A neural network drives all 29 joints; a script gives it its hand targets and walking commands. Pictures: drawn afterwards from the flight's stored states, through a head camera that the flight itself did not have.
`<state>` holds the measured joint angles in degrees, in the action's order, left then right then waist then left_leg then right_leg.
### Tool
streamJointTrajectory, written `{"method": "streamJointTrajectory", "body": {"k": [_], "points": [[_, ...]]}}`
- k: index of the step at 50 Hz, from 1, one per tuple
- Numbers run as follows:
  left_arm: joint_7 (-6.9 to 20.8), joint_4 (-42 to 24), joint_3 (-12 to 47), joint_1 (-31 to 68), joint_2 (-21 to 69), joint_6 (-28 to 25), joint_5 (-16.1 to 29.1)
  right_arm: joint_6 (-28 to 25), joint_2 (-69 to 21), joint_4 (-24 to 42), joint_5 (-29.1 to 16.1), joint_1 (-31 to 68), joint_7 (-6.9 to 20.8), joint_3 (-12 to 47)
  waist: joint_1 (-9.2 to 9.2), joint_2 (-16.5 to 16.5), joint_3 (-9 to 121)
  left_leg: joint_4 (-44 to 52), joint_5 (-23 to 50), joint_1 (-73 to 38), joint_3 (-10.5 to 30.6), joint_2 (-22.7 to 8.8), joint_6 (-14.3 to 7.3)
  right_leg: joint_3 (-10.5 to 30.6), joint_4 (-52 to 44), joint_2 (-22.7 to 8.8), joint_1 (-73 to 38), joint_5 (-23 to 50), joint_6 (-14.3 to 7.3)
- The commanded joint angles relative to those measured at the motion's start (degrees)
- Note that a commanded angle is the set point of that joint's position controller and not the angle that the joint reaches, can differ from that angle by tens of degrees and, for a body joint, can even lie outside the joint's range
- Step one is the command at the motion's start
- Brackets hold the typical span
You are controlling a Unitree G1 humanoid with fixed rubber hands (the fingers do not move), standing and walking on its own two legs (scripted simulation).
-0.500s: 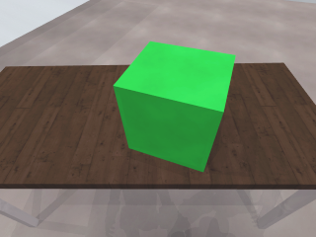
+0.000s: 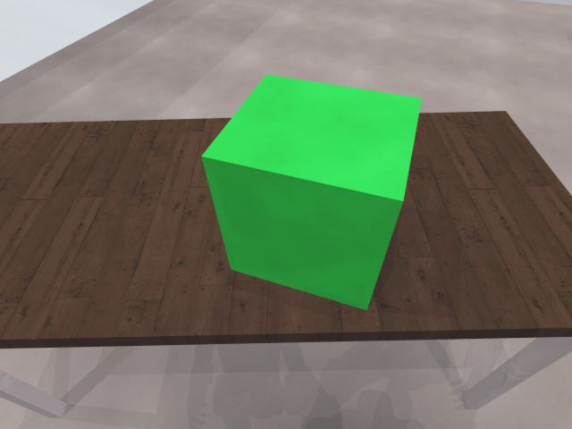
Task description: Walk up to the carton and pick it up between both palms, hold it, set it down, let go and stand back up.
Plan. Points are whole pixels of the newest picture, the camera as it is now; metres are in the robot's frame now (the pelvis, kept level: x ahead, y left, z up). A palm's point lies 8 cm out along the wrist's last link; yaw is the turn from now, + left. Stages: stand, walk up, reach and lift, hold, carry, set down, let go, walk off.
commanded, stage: stand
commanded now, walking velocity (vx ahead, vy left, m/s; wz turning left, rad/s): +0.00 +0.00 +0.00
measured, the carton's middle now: (316, 192) +0.47 -0.02 +0.06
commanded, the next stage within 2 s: none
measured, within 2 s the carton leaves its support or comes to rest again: neither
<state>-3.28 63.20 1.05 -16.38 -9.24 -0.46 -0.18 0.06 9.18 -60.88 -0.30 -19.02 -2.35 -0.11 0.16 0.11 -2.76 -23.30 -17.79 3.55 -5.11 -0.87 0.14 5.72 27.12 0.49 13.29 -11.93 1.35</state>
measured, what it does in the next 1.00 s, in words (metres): stands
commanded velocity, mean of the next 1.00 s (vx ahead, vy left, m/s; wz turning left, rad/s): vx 0.00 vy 0.00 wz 0.00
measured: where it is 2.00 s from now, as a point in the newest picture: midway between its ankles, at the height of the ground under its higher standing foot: outside the picture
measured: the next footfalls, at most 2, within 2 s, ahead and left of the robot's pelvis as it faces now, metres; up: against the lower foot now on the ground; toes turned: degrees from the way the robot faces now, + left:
none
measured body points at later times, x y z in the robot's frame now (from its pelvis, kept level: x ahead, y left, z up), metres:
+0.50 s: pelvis +0.00 +0.00 +0.00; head +0.01 +0.00 +0.45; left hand +0.00 +0.23 -0.16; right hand -0.02 -0.22 -0.16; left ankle -0.06 +0.11 -0.74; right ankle +0.03 -0.13 -0.74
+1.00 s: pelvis +0.00 +0.01 +0.00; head +0.01 +0.00 +0.45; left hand +0.01 +0.23 -0.16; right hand -0.03 -0.22 -0.16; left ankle -0.06 +0.11 -0.74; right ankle +0.03 -0.13 -0.74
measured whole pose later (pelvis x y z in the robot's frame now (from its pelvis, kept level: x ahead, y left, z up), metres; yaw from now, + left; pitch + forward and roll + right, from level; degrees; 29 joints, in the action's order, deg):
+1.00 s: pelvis +0.00 +0.01 +0.00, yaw -2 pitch -2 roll +1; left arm -3.4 63.9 1.3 -15.9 -9.0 -0.3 -0.2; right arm 0.2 9.0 -60.7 -0.4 -19.9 -2.4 -0.1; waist -0.1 0.2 -2.9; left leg -24.0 -18.6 3.4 -7.3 -1.1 -0.1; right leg 7.1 28.1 0.6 14.2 -12.0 1.8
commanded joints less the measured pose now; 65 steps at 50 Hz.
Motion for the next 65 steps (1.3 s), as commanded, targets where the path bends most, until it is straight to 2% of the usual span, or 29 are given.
{"method": "streamJointTrajectory", "body": {"k": [1, 65], "points": [[-0.42, -1.48, -1.17, -4.33, -6.55, -0.64, -0.01, -0.56, 6.95, 1.53, 0.00, -5.57, -0.38, -1.20, -0.04, 0.29, -2.84, 5.65, 8.54, 3.89, 4.72, -5.77, -0.85, 2.66, -4.06, -4.71, 0.53, 12.34, -1.17], [-0.52, -0.63, -0.85, -3.68, -6.09, -0.46, -0.07, -0.33, 6.77, 1.42, -0.08, -7.44, -0.38, -1.11, -0.33, 0.50, -3.19, 5.22, 7.50, 3.22, 2.56, -6.44, -1.08, 3.64, -2.94, -4.05, 2.42, 12.68, -1.13]]}}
